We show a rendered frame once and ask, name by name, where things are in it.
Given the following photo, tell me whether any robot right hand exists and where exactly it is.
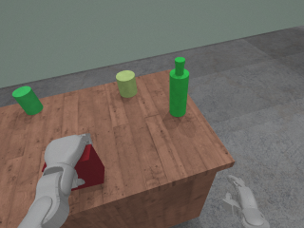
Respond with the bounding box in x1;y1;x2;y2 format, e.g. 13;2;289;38
222;175;258;217

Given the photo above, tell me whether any sponge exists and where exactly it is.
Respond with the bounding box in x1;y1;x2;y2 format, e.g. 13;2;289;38
42;144;105;191

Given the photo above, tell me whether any robot left forearm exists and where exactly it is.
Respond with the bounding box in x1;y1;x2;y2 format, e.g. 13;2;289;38
17;162;75;228

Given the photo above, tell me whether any robot left hand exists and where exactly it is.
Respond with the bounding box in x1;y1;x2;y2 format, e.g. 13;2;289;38
44;133;93;189

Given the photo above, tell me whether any robot right forearm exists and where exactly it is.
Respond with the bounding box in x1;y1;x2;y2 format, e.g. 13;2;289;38
240;207;270;228

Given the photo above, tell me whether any table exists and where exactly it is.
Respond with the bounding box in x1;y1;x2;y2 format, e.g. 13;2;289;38
0;69;235;228

